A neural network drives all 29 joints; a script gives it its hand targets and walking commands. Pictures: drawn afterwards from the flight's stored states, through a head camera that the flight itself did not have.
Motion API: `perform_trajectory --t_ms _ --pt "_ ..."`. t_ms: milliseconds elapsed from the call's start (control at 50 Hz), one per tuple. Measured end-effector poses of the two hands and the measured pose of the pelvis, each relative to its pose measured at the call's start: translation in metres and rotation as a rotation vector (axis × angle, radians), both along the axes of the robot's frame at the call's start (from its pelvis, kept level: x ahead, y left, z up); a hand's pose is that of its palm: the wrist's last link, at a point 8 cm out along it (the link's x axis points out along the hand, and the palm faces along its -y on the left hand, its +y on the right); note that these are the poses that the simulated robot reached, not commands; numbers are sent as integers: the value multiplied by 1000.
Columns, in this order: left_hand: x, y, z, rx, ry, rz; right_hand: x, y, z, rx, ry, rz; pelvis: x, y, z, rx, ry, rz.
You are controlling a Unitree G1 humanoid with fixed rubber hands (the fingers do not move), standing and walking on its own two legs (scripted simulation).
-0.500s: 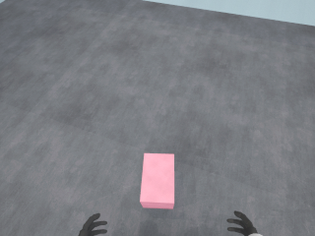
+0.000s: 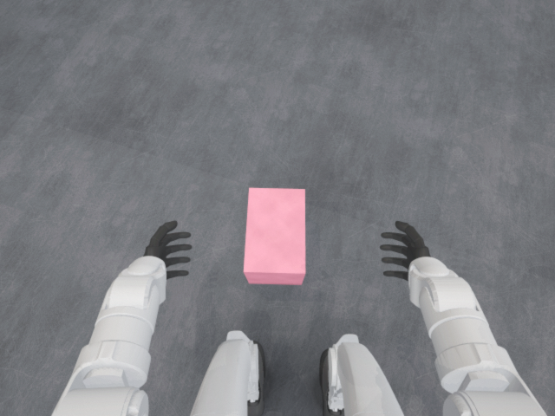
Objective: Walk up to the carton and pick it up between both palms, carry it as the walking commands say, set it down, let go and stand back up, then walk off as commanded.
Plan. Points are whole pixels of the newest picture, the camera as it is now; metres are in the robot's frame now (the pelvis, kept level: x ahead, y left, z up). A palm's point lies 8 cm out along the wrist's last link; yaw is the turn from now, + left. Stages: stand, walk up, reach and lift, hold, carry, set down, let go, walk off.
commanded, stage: reach and lift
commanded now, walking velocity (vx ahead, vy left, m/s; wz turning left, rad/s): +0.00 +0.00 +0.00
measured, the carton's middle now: (276, 237) +0.54 +0.03 -0.60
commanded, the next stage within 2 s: none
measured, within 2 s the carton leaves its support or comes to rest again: neither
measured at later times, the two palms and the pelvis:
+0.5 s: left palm (171, 187) +0.49 +0.22 -0.12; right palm (379, 198) +0.47 -0.16 -0.12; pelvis +0.01 +0.00 -0.02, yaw +0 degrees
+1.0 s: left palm (184, 176) +0.54 +0.21 -0.17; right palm (360, 186) +0.52 -0.14 -0.18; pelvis +0.02 +0.00 -0.05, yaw -1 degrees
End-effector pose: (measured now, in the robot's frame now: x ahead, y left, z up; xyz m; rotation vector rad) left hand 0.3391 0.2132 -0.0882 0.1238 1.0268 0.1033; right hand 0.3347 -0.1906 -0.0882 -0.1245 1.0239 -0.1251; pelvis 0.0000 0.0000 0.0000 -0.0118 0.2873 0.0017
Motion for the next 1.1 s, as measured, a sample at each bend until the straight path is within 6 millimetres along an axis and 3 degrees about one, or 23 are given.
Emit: perform_trajectory --t_ms 200,520,680,800,920,1000,1100 --pt "61 -7 -19 -20 -104 4 58 24 -17 15 -114 -36 -7 -1 -13 -11 122 4" --pt "158 3 -35 -38 -302 7 138 33 -38 15 -304 -80 13 -2 -24 -21 360 4" --pt "198 -2 -44 -53 -368 -4 180 43 -46 33 -377 -70 18 -2 -29 -21 454 -2" --pt "209 -8 -52 -58 -392 -14 188 45 -54 35 -407 -77 22 -2 -29 -20 504 -5" --pt "206 -6 -66 -64 -378 -9 183 46 -68 39 -396 -85 23 -1 -35 -15 538 -10" --pt "202 -3 -83 -65 -361 -4 182 49 -88 47 -374 -82 20 -2 -50 -15 560 -10" --pt "202 -1 -115 -59 -363 -2 185 52 -120 48 -372 -77 14 -3 -83 -21 582 -6"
